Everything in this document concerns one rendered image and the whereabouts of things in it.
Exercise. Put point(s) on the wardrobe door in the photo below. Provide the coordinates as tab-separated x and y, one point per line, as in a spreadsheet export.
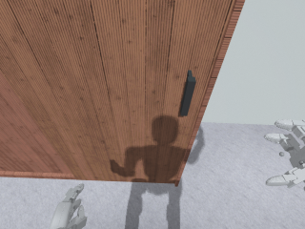
23	145
104	79

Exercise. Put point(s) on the robot left hand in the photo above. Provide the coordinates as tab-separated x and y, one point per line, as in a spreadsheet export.
64	211

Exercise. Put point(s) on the robot right hand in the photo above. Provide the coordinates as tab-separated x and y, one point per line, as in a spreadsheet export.
290	145

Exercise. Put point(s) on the handle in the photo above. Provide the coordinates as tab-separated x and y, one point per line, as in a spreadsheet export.
188	94

